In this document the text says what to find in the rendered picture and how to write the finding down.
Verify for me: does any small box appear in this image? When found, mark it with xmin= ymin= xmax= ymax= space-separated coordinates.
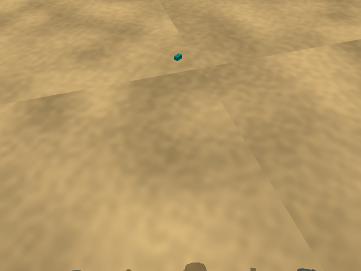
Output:
xmin=174 ymin=54 xmax=182 ymax=61

